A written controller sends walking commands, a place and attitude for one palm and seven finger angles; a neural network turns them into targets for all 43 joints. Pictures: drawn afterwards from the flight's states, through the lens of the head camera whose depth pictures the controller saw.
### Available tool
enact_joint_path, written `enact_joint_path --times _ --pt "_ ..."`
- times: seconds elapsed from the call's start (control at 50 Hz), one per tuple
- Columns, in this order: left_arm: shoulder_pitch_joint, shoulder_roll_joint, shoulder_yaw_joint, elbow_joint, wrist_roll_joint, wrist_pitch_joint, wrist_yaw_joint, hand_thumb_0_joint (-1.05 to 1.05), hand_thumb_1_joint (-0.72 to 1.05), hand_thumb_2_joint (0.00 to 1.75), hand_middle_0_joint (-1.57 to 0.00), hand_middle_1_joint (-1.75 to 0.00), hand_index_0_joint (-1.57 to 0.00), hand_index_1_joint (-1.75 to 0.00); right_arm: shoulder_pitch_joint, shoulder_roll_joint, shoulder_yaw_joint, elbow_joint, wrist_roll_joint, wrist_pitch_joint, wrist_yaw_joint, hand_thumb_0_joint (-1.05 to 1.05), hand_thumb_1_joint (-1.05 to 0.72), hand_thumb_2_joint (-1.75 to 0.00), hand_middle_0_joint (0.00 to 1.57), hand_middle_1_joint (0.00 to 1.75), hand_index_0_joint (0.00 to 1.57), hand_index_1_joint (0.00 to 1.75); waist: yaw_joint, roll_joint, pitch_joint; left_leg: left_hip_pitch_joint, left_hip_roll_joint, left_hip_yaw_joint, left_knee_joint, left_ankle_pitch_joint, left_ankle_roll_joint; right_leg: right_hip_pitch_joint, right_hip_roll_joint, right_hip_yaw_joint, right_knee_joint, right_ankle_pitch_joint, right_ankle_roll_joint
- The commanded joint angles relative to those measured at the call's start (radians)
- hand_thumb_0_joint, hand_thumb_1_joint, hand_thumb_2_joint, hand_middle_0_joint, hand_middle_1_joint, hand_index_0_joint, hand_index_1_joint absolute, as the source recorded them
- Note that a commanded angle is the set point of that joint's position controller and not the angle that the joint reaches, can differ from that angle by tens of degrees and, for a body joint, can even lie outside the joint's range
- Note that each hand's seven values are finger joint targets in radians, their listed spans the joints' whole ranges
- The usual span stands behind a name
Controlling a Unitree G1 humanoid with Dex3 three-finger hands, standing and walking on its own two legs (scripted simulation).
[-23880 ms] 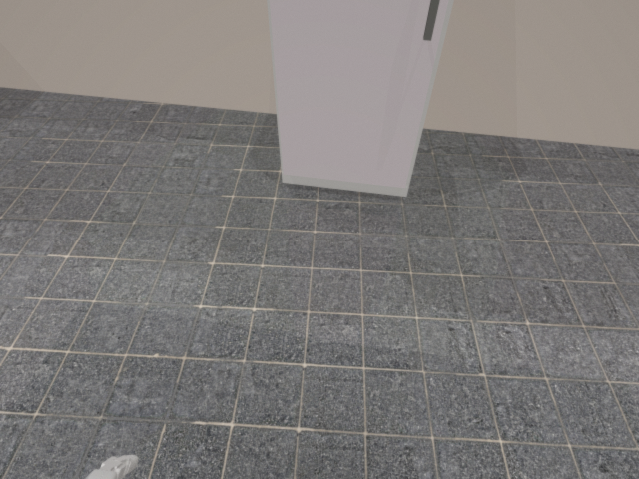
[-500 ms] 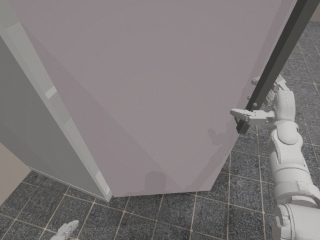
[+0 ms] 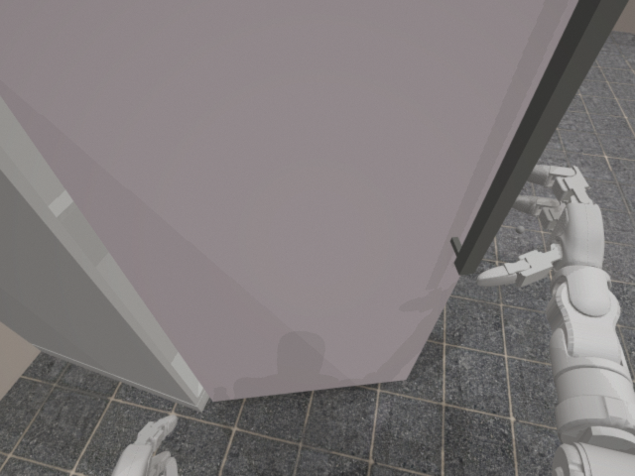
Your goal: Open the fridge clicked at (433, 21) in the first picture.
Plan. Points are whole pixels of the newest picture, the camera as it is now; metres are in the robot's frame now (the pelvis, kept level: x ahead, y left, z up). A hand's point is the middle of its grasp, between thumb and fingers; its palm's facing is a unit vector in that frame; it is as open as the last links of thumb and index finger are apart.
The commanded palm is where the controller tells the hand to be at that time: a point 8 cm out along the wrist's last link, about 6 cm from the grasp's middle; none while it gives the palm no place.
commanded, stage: slip the hand off the handle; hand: right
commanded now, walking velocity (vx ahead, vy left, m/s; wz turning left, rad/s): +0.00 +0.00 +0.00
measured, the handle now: (518, 135) +0.45 -0.18 +0.22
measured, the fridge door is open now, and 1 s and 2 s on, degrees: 65 65 65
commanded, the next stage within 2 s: draw the hand back to the body in 1.14 s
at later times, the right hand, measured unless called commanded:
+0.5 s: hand (573, 238) +0.39 -0.27 +0.12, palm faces +0.16 +0.97 -0.16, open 14.7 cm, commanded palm +0.35 -0.31 +0.13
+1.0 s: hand (595, 311) +0.29 -0.26 +0.12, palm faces +0.19 +0.97 -0.16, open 14.7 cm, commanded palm +0.26 -0.30 +0.13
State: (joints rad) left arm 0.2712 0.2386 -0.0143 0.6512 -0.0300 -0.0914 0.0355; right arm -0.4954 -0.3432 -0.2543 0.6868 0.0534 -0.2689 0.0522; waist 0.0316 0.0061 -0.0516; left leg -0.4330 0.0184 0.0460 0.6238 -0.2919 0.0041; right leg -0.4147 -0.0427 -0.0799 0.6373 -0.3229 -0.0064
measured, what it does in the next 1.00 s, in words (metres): stands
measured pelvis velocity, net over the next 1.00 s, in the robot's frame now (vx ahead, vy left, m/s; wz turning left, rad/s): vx -0.01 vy -0.01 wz -0.02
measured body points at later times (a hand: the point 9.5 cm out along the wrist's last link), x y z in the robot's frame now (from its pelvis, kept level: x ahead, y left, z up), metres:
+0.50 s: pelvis +0.00 -0.01 +0.00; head +0.03 -0.02 +0.44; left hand +0.10 +0.25 -0.11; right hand +0.38 -0.32 +0.13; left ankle +0.01 +0.12 -0.72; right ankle +0.00 -0.11 -0.72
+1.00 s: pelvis -0.01 -0.01 +0.00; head -0.01 +0.00 +0.45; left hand +0.17 +0.23 -0.08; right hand +0.28 -0.31 +0.13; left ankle +0.01 +0.12 -0.72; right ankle +0.00 -0.11 -0.72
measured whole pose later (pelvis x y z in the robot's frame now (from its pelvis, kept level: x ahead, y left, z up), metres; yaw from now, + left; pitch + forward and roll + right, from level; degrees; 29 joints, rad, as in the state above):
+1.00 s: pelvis -0.01 -0.01 +0.00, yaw -1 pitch +3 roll +1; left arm 0.24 0.25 -0.04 0.60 -0.05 -0.13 0.07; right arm -0.09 -0.36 -0.31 0.28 0.18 -0.21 0.20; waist -0.02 -0.02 -0.07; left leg -0.39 0.03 0.06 0.65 -0.31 0.00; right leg -0.39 -0.04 -0.06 0.68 -0.35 -0.01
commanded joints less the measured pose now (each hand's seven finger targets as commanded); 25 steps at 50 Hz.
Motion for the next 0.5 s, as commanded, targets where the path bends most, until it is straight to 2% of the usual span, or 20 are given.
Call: enact_joint_path --times 0.0,0.04,0.1,0.12,0.14,0.18,0.2,0.22,0.24,0.26,0.3,0.32,0.36,0.4,0.42,0.46,0.48 --pt "0.028 0.159 0.061 -0.101 -0.002 -0.030 0.012 0.00 0.90 0.90 -0.20 -0.30 -0.20 -0.30 -0.382 -0.222 -0.043 -0.242 0.031 -0.093 0.033 0.00 0.55 -0.20 0.25 1.15 0.25 1.15 0.001 -0.047 -0.326 0.124 -0.026 -0.024 -0.046 0.338 0.018 0.158 0.028 0.053 -0.041 0.347 -0.019" --pt "0.029 0.162 0.060 -0.101 -0.008 -0.026 0.012 0.00 0.90 0.90 -0.20 -0.30 -0.20 -0.30 -0.391 -0.217 -0.033 -0.213 0.040 -0.078 0.054 0.00 0.55 -0.20 0.25 1.15 0.25 1.15 0.008 -0.020 -0.300 0.104 -0.027 -0.021 -0.049 0.320 0.015 0.142 0.028 0.057 -0.043 0.320 -0.017" --pt "0.027 0.168 0.059 -0.108 -0.009 -0.018 0.016 0.00 0.90 0.90 -0.20 -0.30 -0.20 -0.30 -0.381 -0.250 -0.060 -0.215 0.047 -0.066 0.076 0.00 0.55 -0.20 0.25 1.15 0.25 1.15 -0.002 -0.049 -0.295 0.104 -0.026 -0.020 -0.046 0.306 0.021 0.135 0.030 0.064 -0.042 0.316 -0.017" --pt "0.029 0.166 0.059 -0.110 -0.011 -0.017 0.017 0.00 0.90 0.90 -0.20 -0.30 -0.20 -0.30 -0.374 -0.261 -0.069 -0.217 0.049 -0.066 0.081 0.00 0.55 -0.20 0.25 1.15 0.25 1.15 -0.004 -0.032 -0.302 0.105 -0.027 -0.018 -0.044 0.305 0.020 0.133 0.028 0.065 -0.042 0.319 -0.017" --pt "0.025 0.164 0.057 -0.113 -0.011 -0.017 0.017 0.00 0.90 0.90 -0.20 -0.30 -0.20 -0.30 -0.385 -0.237 -0.048 -0.224 0.055 -0.066 0.087 0.00 0.55 -0.20 0.25 1.15 0.25 1.15 0.003 -0.033 -0.296 0.094 -0.029 -0.018 -0.046 0.301 0.018 0.137 0.028 0.065 -0.041 0.312 -0.016" --pt "0.029 0.169 0.057 -0.108 -0.012 -0.016 0.021 0.00 0.90 0.90 -0.20 -0.30 -0.20 -0.30 -0.413 -0.261 -0.061 -0.211 0.058 -0.072 0.097 0.00 0.55 -0.20 0.25 1.15 0.25 1.15 0.009 -0.027 -0.290 0.075 -0.030 -0.015 -0.045 0.260 0.019 0.129 0.027 0.074 -0.042 0.279 -0.014" --pt "0.028 0.171 0.058 -0.106 -0.009 -0.014 0.024 0.00 0.90 0.90 -0.20 -0.30 -0.20 -0.30 -0.441 -0.290 -0.081 -0.235 0.055 -0.082 0.097 0.00 0.55 -0.20 0.25 1.15 0.25 1.15 0.007 -0.065 -0.293 0.072 -0.031 -0.017 -0.039 0.267 0.023 0.139 0.025 0.076 -0.036 0.301 -0.014" --pt "0.034 0.169 0.059 -0.107 -0.007 -0.015 0.022 0.00 0.90 0.90 -0.20 -0.30 -0.20 -0.30 -0.439 -0.286 -0.073 -0.253 0.052 -0.089 0.102 0.00 0.55 -0.20 0.25 1.15 0.25 1.15 0.003 -0.097 -0.335 0.072 -0.031 -0.016 -0.030 0.276 0.024 0.166 0.027 0.079 -0.031 0.329 -0.011" --pt "0.036 0.166 0.059 -0.110 -0.007 -0.017 0.021 0.00 0.90 0.90 -0.20 -0.30 -0.20 -0.30 -0.408 -0.271 -0.068 -0.241 0.057 -0.089 0.106 0.00 0.55 -0.20 0.25 1.15 0.25 1.15 0.001 -0.083 -0.334 0.066 -0.033 -0.014 -0.031 0.274 0.023 0.170 0.025 0.082 -0.028 0.335 -0.010" --pt "0.040 0.171 0.059 -0.105 -0.007 -0.016 0.023 0.00 0.90 0.90 -0.20 -0.30 -0.20 -0.30 -0.407 -0.294 -0.086 -0.224 0.060 -0.090 0.109 0.00 0.55 -0.20 0.25 1.15 0.25 1.15 0.002 -0.070 -0.322 0.062 -0.034 -0.012 -0.031 0.266 0.023 0.160 0.022 0.085 -0.029 0.328 -0.007" --pt "0.043 0.177 0.060 -0.106 -0.003 -0.013 0.025 0.00 0.90 0.90 -0.20 -0.30 -0.20 -0.30 -0.391 -0.334 -0.123 -0.239 0.062 -0.095 0.115 0.00 0.55 -0.20 0.25 1.15 0.25 1.15 -0.010 -0.091 -0.335 0.079 -0.034 -0.014 -0.024 0.282 0.025 0.153 0.024 0.084 -0.025 0.351 -0.007" --pt "0.045 0.175 0.058 -0.109 -0.006 -0.011 0.023 0.00 0.90 0.90 -0.20 -0.30 -0.20 -0.30 -0.358 -0.331 -0.123 -0.206 0.064 -0.088 0.121 0.00 0.55 -0.20 0.25 1.15 0.25 1.15 -0.010 -0.066 -0.326 0.079 -0.035 -0.012 -0.025 0.275 0.024 0.138 0.023 0.085 -0.029 0.338 -0.007" --pt "0.041 0.177 0.057 -0.109 -0.009 -0.010 0.026 0.00 0.90 0.90 -0.20 -0.30 -0.20 -0.30 -0.386 -0.332 -0.116 -0.201 0.068 -0.083 0.135 0.00 0.55 -0.20 0.25 1.15 0.25 1.15 0.000 -0.076 -0.306 0.064 -0.035 -0.012 -0.031 0.246 0.022 0.122 0.024 0.083 -0.034 0.296 -0.007" --pt "0.044 0.185 0.057 -0.115 -0.007 -0.005 0.030 0.00 0.90 0.90 -0.20 -0.30 -0.20 -0.30 -0.363 -0.383 -0.166 -0.197 0.073 -0.083 0.140 0.00 0.55 -0.20 0.25 1.15 0.25 1.15 -0.013 -0.061 -0.302 0.081 -0.036 -0.013 -0.030 0.239 0.025 0.103 0.024 0.085 -0.037 0.286 -0.011" --pt "0.044 0.182 0.057 -0.119 -0.007 -0.006 0.029 0.00 0.90 0.90 -0.20 -0.30 -0.20 -0.30 -0.352 -0.380 -0.165 -0.206 0.074 -0.084 0.148 0.00 0.55 -0.20 0.25 1.15 0.25 1.15 -0.016 -0.086 -0.324 0.081 -0.036 -0.015 -0.024 0.251 0.025 0.115 0.025 0.082 -0.033 0.303 -0.009" --pt "0.039 0.174 0.058 -0.137 -0.009 -0.013 0.022 0.00 0.90 0.90 -0.20 -0.30 -0.20 -0.30 -0.285 -0.303 -0.111 -0.248 0.091 -0.084 0.167 0.00 0.55 -0.20 0.25 1.15 0.25 1.15 -0.022 -0.101 -0.335 0.072 -0.039 -0.009 -0.025 0.242 0.026 0.141 0.022 0.085 -0.033 0.317 -0.005" --pt "0.039 0.177 0.060 -0.141 -0.011 -0.015 0.022 0.00 0.90 0.90 -0.20 -0.30 -0.20 -0.30 -0.236 -0.311 -0.128 -0.248 0.098 -0.080 0.171 0.00 0.55 -0.20 0.25 1.15 0.25 1.15 -0.029 -0.079 -0.324 0.073 -0.041 -0.005 -0.026 0.236 0.026 0.134 0.018 0.088 -0.035 0.314 -0.005"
